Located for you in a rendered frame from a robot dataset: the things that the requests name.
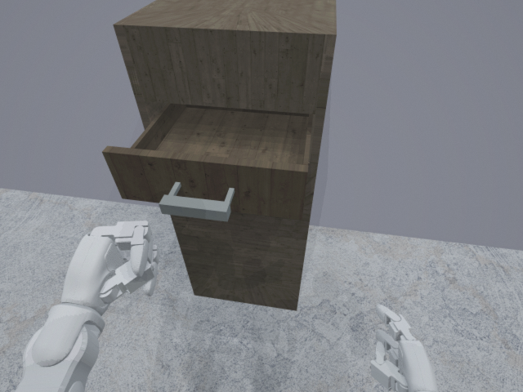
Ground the robot left forearm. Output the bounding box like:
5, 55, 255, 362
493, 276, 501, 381
14, 303, 105, 392

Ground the drawer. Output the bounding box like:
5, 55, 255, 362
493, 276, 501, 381
102, 103, 313, 220

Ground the handle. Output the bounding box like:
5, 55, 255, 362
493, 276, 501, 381
159, 182, 235, 222

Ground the cabinet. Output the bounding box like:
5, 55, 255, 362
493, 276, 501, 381
113, 0, 337, 311

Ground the robot right hand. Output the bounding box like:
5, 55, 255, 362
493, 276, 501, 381
371, 304, 438, 392

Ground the robot left hand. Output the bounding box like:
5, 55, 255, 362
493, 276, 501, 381
61, 220, 160, 316

